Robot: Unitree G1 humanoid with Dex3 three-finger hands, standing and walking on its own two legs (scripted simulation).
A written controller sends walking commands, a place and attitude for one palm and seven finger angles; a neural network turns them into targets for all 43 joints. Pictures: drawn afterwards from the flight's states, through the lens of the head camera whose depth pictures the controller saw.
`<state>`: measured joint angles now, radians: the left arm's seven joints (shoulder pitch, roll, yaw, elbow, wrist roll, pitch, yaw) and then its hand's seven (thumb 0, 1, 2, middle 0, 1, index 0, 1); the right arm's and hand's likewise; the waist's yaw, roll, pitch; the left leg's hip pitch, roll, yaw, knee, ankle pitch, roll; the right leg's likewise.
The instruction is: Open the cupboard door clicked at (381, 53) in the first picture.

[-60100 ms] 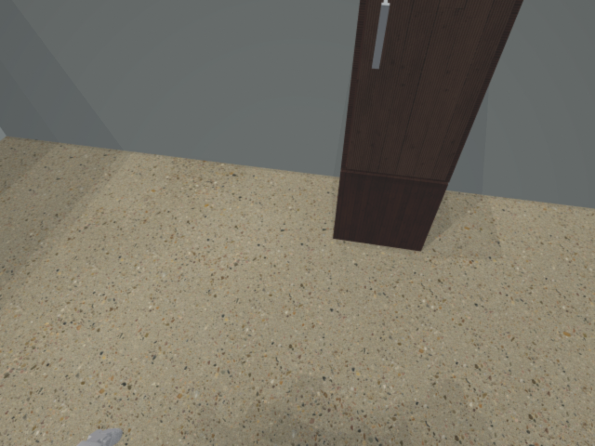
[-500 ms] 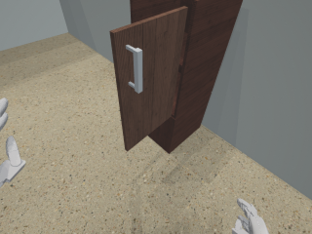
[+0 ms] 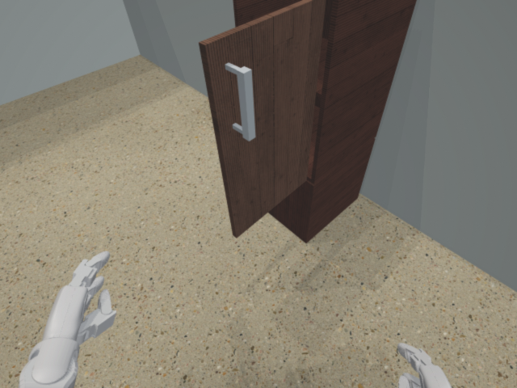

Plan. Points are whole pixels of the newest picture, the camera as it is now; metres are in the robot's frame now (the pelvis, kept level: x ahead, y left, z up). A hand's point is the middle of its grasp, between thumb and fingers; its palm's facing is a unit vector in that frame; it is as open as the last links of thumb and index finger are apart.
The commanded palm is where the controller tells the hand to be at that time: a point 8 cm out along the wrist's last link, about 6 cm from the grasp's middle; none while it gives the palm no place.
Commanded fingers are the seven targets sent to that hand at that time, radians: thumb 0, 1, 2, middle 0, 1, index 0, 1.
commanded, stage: let the arm hang, fingers relaxed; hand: left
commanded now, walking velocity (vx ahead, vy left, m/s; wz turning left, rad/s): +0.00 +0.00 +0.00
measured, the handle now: (240, 103) +0.61 +0.07 +0.13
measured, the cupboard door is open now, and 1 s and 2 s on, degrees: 93 93 93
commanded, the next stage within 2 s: look to check the result in 0.98 s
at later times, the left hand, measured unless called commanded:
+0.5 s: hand out of the picture -0.08 +0.18 -0.16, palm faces +0.03 -0.96 -0.26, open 7.4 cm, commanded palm none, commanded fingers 0.00 0.90 0.90 -0.20 -0.30 -0.20 -0.30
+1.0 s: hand out of the picture +0.01 +0.14 -0.17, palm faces +0.04 -0.98 -0.18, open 7.4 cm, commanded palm none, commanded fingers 0.00 0.90 0.90 -0.20 -0.30 -0.20 -0.30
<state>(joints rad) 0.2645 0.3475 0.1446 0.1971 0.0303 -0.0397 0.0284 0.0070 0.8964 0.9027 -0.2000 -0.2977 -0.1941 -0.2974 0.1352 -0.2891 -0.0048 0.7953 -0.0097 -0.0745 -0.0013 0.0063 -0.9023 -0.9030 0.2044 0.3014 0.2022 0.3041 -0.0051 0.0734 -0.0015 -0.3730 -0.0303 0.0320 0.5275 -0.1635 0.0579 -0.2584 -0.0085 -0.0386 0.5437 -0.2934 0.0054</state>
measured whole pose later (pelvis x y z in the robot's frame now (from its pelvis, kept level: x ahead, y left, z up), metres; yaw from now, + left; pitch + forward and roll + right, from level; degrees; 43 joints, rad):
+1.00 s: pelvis +0.02 -0.02 +0.01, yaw +0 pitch -2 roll +0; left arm 0.29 0.12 0.01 1.14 0.01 0.00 0.04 0.01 0.92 0.90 -0.20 -0.30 -0.20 -0.30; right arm 0.29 -0.12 -0.01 1.14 -0.02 0.02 -0.03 0.00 -0.91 -0.90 0.20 0.30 0.20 0.30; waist -0.02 0.02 0.04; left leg -0.25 -0.02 0.01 0.43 -0.15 0.02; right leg -0.13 0.01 -0.05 0.43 -0.28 -0.03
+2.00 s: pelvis +0.05 -0.04 +0.01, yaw +0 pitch -2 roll +0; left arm 0.27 0.16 0.01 1.15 0.01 -0.01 0.03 0.01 0.90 0.90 -0.20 -0.30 -0.19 -0.30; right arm 0.23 -0.17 0.00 1.15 -0.02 0.01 -0.03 0.00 -0.91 -0.90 0.20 0.30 0.20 0.30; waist -0.01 0.02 0.05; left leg -0.18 0.00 0.02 0.38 -0.17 0.00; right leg -0.06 0.02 -0.05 0.36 -0.28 -0.04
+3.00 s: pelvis +0.05 -0.05 +0.01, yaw +0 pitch -2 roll +0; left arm 0.24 0.19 0.01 1.14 0.01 -0.02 0.03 0.01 0.90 0.90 -0.20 -0.30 -0.20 -0.30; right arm 0.20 -0.20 -0.01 1.15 -0.02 0.01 -0.03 0.00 -0.91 -0.90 0.20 0.30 0.20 0.30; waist -0.01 0.01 0.06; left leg -0.16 0.01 0.02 0.36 -0.17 -0.01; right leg -0.03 0.04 -0.04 0.33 -0.27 -0.05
